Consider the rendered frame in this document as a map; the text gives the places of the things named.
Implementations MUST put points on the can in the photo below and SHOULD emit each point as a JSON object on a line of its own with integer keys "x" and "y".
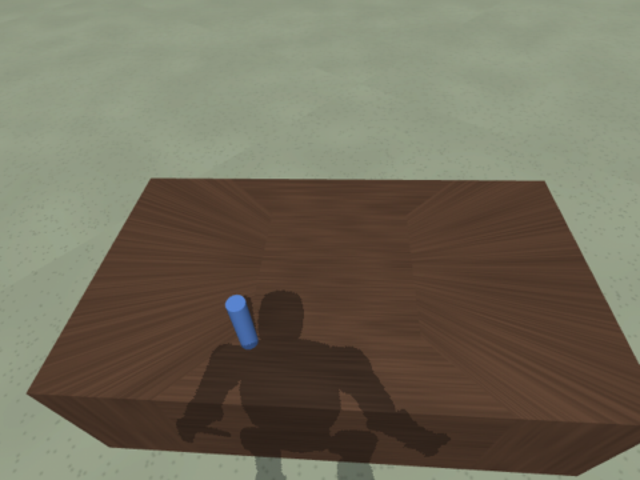
{"x": 242, "y": 322}

